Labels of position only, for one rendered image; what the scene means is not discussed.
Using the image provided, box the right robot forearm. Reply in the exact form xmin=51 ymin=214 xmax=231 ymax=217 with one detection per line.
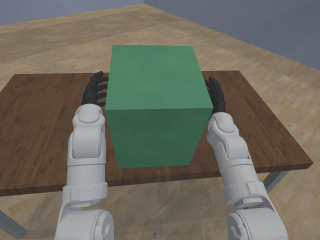
xmin=206 ymin=112 xmax=289 ymax=240

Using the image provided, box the robot left hand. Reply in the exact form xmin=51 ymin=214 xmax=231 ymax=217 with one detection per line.
xmin=81 ymin=71 xmax=109 ymax=107

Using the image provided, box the robot right upper arm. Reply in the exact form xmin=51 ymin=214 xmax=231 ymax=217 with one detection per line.
xmin=227 ymin=207 xmax=288 ymax=240

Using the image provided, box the left robot forearm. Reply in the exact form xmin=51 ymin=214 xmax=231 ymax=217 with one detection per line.
xmin=54 ymin=104 xmax=108 ymax=240

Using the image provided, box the table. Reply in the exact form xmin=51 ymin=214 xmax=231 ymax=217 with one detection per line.
xmin=0 ymin=70 xmax=314 ymax=239

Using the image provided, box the carton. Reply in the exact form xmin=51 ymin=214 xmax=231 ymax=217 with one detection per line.
xmin=105 ymin=45 xmax=214 ymax=169

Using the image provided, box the robot left upper arm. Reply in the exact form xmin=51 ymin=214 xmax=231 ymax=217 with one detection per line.
xmin=55 ymin=209 xmax=114 ymax=240

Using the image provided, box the robot right hand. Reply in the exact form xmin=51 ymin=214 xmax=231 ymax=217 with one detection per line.
xmin=204 ymin=76 xmax=226 ymax=120

